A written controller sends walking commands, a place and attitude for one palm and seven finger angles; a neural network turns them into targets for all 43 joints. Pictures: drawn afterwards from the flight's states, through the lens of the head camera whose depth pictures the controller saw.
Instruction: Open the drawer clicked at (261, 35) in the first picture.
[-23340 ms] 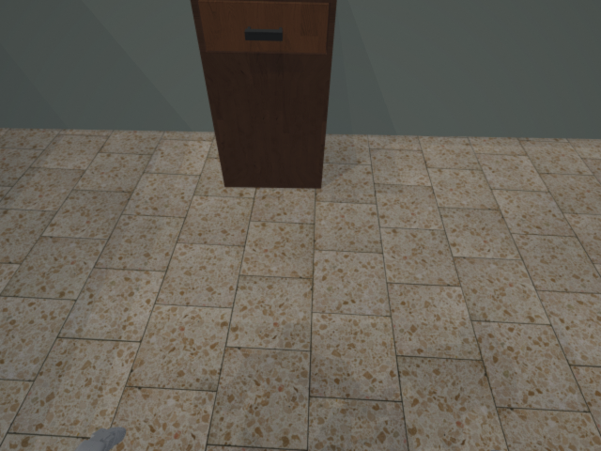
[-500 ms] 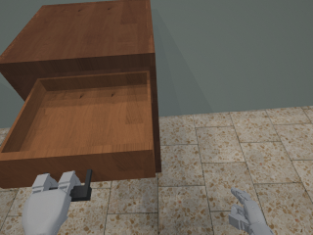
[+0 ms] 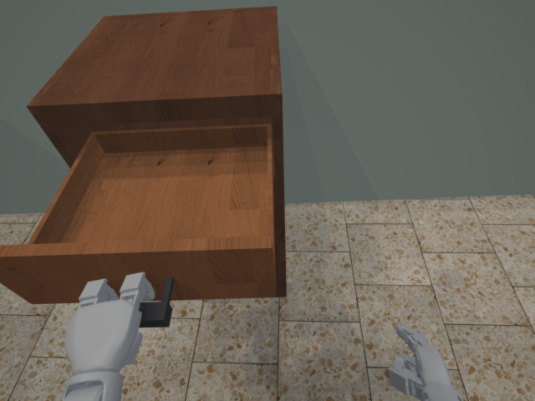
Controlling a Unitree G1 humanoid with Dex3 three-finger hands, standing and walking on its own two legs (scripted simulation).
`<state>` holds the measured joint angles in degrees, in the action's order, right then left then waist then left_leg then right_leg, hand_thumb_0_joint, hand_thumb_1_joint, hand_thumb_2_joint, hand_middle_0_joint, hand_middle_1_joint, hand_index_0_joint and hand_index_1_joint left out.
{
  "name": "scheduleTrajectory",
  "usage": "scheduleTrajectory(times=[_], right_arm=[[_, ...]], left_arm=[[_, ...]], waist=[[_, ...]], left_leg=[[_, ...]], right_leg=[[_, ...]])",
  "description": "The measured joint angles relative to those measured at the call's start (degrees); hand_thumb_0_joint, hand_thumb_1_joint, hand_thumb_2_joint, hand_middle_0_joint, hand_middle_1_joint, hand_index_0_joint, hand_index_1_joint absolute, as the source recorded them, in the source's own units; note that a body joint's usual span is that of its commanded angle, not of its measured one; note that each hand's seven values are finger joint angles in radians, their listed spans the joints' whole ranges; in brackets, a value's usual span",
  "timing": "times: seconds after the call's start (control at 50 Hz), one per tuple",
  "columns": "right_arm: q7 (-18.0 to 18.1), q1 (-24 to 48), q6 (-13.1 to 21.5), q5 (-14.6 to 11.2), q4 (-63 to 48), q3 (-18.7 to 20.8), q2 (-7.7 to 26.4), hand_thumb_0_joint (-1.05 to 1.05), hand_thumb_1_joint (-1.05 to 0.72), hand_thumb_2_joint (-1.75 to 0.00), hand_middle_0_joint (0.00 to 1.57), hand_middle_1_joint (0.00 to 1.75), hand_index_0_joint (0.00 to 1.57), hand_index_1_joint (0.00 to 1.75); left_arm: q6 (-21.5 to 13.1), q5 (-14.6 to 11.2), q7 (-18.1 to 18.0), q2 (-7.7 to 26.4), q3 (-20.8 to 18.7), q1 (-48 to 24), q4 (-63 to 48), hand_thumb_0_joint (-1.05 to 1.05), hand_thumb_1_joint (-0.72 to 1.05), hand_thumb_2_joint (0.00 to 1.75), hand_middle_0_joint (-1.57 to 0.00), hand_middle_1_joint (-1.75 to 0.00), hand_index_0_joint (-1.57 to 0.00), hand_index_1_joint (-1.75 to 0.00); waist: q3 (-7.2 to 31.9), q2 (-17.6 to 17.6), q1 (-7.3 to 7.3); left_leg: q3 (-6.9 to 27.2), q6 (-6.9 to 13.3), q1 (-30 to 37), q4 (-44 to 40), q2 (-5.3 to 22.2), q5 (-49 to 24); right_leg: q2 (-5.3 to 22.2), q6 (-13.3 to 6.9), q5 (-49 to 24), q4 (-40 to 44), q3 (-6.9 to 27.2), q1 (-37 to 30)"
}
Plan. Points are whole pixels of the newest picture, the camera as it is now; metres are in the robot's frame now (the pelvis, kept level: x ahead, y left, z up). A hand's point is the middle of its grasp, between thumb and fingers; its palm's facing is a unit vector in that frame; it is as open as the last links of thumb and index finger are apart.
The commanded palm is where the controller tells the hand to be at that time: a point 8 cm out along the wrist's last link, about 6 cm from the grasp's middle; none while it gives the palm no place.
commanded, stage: open the thumb to release the handle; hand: left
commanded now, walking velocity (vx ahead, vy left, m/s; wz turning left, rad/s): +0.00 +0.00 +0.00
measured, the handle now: (130, 300) +0.25 +0.24 +0.02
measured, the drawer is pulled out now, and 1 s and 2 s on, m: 0.30 0.30 0.30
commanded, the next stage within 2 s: lift the hand off the handle in 0.18 s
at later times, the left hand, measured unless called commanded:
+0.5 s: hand (126, 334) +0.20 +0.24 +0.00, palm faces +0.01 -0.06 -1.00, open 13.7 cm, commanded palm +0.19 +0.24 +0.05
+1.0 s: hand (114, 315) +0.21 +0.24 +0.05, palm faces +0.08 -0.09 -0.99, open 13.4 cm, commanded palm +0.18 +0.23 +0.11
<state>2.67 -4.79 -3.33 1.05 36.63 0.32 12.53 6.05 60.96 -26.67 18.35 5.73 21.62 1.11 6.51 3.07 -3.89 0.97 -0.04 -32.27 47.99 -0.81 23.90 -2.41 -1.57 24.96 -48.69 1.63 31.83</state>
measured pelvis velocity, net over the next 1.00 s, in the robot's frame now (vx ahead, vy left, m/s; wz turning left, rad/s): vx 0.00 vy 0.00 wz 0.01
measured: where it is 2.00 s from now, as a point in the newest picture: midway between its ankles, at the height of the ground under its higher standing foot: outside the picture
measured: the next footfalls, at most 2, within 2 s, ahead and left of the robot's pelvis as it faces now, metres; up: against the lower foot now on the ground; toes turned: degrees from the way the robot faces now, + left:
none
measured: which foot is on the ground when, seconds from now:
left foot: down 0.00-1.00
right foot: down 0.00-1.00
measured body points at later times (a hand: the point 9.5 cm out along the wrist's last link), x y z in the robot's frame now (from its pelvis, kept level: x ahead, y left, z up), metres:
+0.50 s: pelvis -0.01 +0.00 +0.00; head +0.03 -0.03 +0.45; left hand +0.20 +0.24 +0.05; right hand +0.20 -0.23 -0.11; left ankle +0.00 +0.12 -0.70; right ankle -0.01 -0.10 -0.70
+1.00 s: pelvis +0.00 +0.00 +0.01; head +0.01 -0.03 +0.46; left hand +0.20 +0.24 +0.11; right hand +0.23 -0.20 -0.08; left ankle +0.00 +0.12 -0.70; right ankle -0.01 -0.10 -0.70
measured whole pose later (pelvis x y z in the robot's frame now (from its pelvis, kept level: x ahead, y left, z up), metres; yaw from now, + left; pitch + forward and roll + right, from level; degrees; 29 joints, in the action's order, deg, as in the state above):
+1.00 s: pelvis +0.00 +0.00 +0.01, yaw +1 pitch +4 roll +0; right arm 2.8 -4.2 -3.2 0.6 36.7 -0.1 12.8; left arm 8.0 58.0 -19.6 20.4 7.1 19.5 -6.3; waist 4.7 4.4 -5.1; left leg 1.4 0.3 -24.8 41.5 -1.3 21.1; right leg -1.8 -1.2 22.3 -42.0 1.4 24.0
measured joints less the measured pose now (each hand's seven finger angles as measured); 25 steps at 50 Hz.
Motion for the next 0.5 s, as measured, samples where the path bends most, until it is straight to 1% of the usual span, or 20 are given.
scheduleTrajectory(times=[0.06,0.16,0.24,0.28,0.34,0.5], right_arm=[[0.2,0.1,0.2,-0.1,-0.2,-0.1,0.0,0.01,-0.9,-0.9,0.21,0.3,0.2,0.3],[0.5,0.1,0.5,0.0,-0.1,-0.2,0.1,0.01,-0.9,-0.9,0.21,0.3,0.2,0.3],[0.7,-0.1,0.8,0.1,0.2,0.1,0.3,0.01,-0.9,-0.9,0.21,0.3,0.2,0.3],[0.8,-0.2,0.9,0.1,0.4,0.2,0.4,0.01,-0.9,-0.9,0.21,0.3,0.2,0.3],[0.5,-0.5,1.1,0.2,0.5,0.6,0.6,0.01,-0.9,-0.9,0.21,0.3,0.2,0.3],[0.9,-0.9,1.3,0.2,1.5,0.7,0.5,0.01,-0.9,-0.9,0.21,0.3,0.2,0.3]], left_arm=[[0.2,-0.1,1.0,0.2,0.2,-1.0,0.8,0.0,0.12,0.57,-0.35,-1.29,-0.37,-1.27],[-0.7,-0.2,2.1,0.5,-0.3,-2.0,2.0,0.0,-0.18,0.44,-0.33,-1.26,-0.35,-1.24],[-2.0,-0.1,2.2,0.8,-0.8,-2.5,2.5,0.0,-0.34,0.37,-0.33,-1.24,-0.33,-1.22],[-2.5,0.1,2.0,0.9,-1.0,-2.7,2.8,0.0,-0.39,0.35,-0.33,-1.24,-0.33,-1.21],[-2.2,-0.5,2.0,0.5,-0.9,-2.8,2.5,0.0,-0.44,0.33,-0.32,-1.23,-0.33,-1.21],[-2.3,0.1,1.0,0.3,-0.5,-4.6,4.1,0.0,-0.48,0.3,-0.32,-1.22,-0.33,-1.22]], waist=[[-0.4,0.0,-0.02],[-0.8,-0.1,-0.1],[-1.0,-0.3,-0.27],[-1.2,-0.2,-0.3],[-1.3,0.1,-0.25],[-1.0,0.0,-0.33]], left_leg=[[0.2,-0.1,0.7,-0.7,0.0,-0.6],[0.4,-0.3,1.3,-1.6,0.1,-1.2],[0.5,-0.4,1.2,-1.9,0.2,-1.5],[0.5,-0.5,1.0,-1.8,0.2,-1.6],[0.7,-0.4,0.8,-1.7,0.2,-1.6],[0.9,-0.3,-0.2,-1.2,-0.1,-1.4]], right_leg=[[0.0,-0.1,-0.5,0.7,-0.2,-0.7],[-0.1,-0.3,-1.1,1.5,-0.3,-1.3],[-0.2,-0.4,-1.3,1.7,-0.5,-1.2],[-0.2,-0.4,-1.4,1.7,-0.5,-1.1],[-0.1,-0.4,-1.4,1.7,-0.6,-0.9],[0.1,-0.3,-1.1,1.2,-0.8,-0.1]])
